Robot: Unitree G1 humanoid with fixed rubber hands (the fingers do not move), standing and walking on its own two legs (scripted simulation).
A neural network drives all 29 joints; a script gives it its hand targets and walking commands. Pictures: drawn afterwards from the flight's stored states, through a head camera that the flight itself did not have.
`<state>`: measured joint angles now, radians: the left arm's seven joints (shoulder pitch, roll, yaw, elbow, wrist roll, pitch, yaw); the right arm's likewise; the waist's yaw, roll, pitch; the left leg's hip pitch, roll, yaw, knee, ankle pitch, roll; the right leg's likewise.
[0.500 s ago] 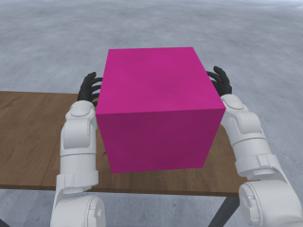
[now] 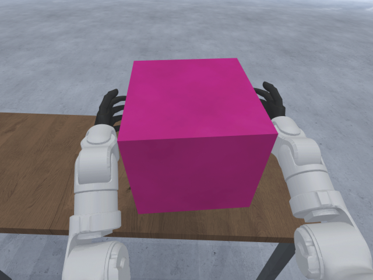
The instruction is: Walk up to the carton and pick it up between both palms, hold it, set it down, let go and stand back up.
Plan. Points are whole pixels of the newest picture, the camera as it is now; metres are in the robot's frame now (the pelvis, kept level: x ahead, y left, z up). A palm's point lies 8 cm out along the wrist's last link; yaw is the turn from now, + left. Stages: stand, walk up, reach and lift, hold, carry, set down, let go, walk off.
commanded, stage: hold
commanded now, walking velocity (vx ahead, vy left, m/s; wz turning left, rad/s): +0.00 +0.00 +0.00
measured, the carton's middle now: (190, 132) +0.40 +0.00 +0.16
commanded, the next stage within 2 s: none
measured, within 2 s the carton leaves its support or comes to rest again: neither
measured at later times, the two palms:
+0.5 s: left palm (106, 127) +0.35 +0.17 +0.20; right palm (273, 119) +0.37 -0.17 +0.21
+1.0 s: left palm (102, 129) +0.35 +0.18 +0.20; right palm (269, 122) +0.36 -0.16 +0.21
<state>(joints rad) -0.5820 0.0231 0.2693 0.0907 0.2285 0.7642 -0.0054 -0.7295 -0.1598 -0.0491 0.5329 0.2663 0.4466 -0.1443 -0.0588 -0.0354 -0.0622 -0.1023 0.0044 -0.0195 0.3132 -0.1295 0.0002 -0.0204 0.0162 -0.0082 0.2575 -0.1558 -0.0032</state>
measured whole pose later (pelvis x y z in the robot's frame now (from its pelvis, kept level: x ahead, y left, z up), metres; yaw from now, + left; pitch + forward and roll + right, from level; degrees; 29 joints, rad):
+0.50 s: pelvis +0.00 +0.00 +0.00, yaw +0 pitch -5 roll -1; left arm -0.58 0.02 0.27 0.09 0.23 0.76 -0.01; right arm -0.73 -0.16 -0.05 0.53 0.27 0.45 -0.14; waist -0.06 -0.04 -0.06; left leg -0.10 0.00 -0.02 0.31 -0.13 0.00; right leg -0.02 0.02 -0.01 0.26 -0.16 0.00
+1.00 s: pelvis -0.01 +0.01 +0.00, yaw +0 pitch -5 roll -1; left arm -0.59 0.03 0.27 0.10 0.22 0.75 -0.01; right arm -0.73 -0.14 -0.07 0.53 0.25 0.44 -0.14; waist -0.06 -0.04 -0.05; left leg -0.12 0.00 -0.01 0.32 -0.12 0.01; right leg -0.04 0.01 0.00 0.27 -0.15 0.01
